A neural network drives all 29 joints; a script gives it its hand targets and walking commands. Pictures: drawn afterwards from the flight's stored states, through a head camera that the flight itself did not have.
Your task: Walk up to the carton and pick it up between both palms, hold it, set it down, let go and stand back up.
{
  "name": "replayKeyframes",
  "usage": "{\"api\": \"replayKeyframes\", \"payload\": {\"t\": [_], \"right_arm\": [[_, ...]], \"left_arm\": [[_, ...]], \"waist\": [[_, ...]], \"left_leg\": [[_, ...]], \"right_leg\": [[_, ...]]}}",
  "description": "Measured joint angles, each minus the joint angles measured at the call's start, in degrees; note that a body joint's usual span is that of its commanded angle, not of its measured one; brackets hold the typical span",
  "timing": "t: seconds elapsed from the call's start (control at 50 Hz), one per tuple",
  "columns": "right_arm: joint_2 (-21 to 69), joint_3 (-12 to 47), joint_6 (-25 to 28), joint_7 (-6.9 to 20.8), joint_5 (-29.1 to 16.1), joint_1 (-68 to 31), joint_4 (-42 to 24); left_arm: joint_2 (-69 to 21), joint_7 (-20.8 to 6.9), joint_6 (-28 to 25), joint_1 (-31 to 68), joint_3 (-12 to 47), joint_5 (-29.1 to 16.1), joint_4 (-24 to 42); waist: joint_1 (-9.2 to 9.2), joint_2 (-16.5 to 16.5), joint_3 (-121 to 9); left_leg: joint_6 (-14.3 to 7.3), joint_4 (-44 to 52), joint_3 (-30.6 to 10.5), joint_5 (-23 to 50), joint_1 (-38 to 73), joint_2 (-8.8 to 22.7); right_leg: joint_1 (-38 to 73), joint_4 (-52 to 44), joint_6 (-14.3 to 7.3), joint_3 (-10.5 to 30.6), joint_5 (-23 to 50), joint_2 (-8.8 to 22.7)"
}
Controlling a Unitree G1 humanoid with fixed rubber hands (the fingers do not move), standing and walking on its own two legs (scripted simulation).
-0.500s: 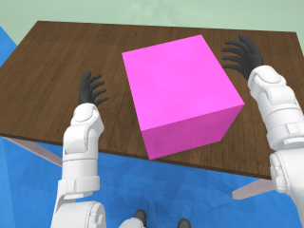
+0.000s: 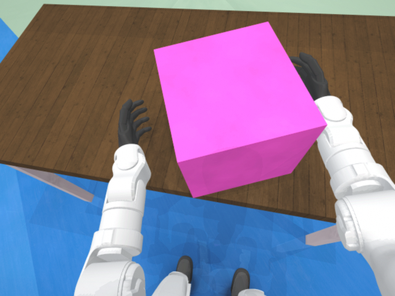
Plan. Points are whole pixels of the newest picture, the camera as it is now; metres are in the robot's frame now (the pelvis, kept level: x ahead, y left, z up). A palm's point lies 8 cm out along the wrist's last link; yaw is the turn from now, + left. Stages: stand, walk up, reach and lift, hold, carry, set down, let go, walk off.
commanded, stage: reach and lift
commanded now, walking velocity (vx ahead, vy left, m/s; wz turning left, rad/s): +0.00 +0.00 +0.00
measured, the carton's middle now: (227, 116) +0.45 +0.04 +0.03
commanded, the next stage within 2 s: none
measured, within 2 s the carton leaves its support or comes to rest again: neither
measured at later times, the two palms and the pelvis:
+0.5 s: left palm (145, 133) +0.39 +0.19 +0.04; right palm (306, 99) +0.49 -0.11 +0.05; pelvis +0.01 +0.00 +0.01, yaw -2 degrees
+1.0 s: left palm (145, 134) +0.38 +0.19 +0.04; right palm (304, 101) +0.48 -0.10 +0.06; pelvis +0.02 +0.00 +0.01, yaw -1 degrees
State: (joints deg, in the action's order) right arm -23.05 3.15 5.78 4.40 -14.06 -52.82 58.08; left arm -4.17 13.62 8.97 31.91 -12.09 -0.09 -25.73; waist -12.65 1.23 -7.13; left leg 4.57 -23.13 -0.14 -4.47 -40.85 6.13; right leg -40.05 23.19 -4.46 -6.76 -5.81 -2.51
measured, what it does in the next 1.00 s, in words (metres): stands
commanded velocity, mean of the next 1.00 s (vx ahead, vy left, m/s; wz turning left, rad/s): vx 0.00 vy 0.00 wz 0.00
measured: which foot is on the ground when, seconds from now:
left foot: down 0.00-1.00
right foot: down 0.00-1.00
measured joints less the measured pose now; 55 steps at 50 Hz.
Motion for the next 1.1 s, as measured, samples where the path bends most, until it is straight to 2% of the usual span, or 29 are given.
{"api": "replayKeyframes", "payload": {"t": [0.24, 0.36, 0.46, 0.58, 0.64, 0.78, 0.92, 1.1], "right_arm": [[3.7, -2.3, 1.5, -0.3, 3.5, -0.2, 1.3], [6.4, -3.7, 2.3, -1.1, 5.8, -0.2, 2.3], [7.6, -3.8, 2.4, -1.6, 6.4, 0.0, 2.5], [8.9, -4.5, 2.8, -0.9, 9.0, -0.2, 2.9], [10.0, -6.0, 3.7, -0.1, 12.1, -0.4, 4.2], [12.0, -10.6, 8.7, -0.5, 19.2, -0.7, 9.9], [12.5, -13.1, 12.1, -1.5, 21.5, -0.7, 14.1], [12.7, -13.1, 13.4, -2.2, 22.3, -1.4, 16.6]], "left_arm": [[-3.7, -0.9, -3.3, 1.1, -3.7, 4.8, -1.4], [-6.6, 0.6, -4.3, 2.2, -6.4, 8.0, -2.9], [-7.0, 0.9, -5.0, 2.3, -7.8, 9.0, -3.2], [-6.7, -0.4, -5.8, 2.1, -9.1, 9.9, -3.5], [-7.0, -1.3, -6.4, 1.8, -10.6, 11.1, -3.9], [-7.4, -2.9, -9.7, 1.0, -13.1, 13.6, -6.9], [-7.2, -3.6, -12.4, 1.4, -14.4, 14.3, -10.6], [-7.0, -3.9, -14.6, 1.2, -15.1, 14.4, -12.2]], "waist": [[1.29, -0.3, -0.3], [1.61, -0.5, 0.3], [1.75, -0.5, 0.4], [2.15, -0.3, 0.5], [2.5, -0.4, 0.2], [3.42, -0.1, -0.6], [3.39, -0.1, -0.4], [3.78, -0.2, -0.9]], "left_leg": [[-0.3, 1.9, 1.0, 0.5, 1.4, 0.0], [-0.4, 2.5, 2.0, 0.3, 3.0, 0.3], [-0.4, 2.4, 2.4, 0.0, 3.4, 0.5], [-0.3, 2.4, 2.4, -0.1, 3.9, 0.5], [-0.3, 2.8, 2.4, 0.0, 4.4, 0.5], [-0.1, 4.1, 1.9, 0.2, 6.6, 0.2], [0.1, 5.7, 1.5, 0.6, 8.9, 0.2], [0.2, 6.7, 1.1, 1.0, 9.1, 0.3]], "right_leg": [[1.0, -1.8, 0.2, 0.9, 0.8, -0.1], [2.4, -2.8, 0.4, 1.9, 1.2, -0.4], [2.9, -3.2, 0.4, 2.3, 1.3, -0.6], [3.4, -3.4, 0.4, 2.3, 1.3, -0.7], [3.7, -3.3, 0.4, 2.3, 1.1, -0.6], [5.8, -3.9, 0.2, 1.7, 0.7, -0.4], [8.2, -5.2, 0.1, 1.3, 0.7, -0.5], [8.6, -6.4, 0.0, 1.0, 1.1, -0.7]]}}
